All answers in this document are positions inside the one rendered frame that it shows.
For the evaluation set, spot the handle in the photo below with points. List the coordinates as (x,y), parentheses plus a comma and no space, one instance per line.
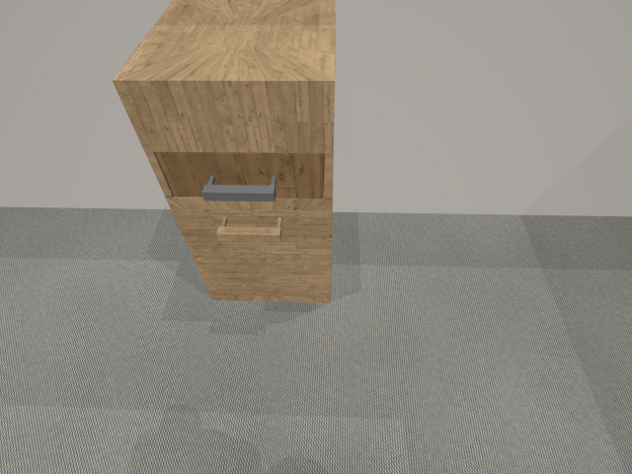
(267,234)
(239,193)

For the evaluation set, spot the cabinet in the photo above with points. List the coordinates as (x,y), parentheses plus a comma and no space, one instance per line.
(249,76)

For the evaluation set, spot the drawer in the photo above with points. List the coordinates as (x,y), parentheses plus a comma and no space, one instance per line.
(298,175)

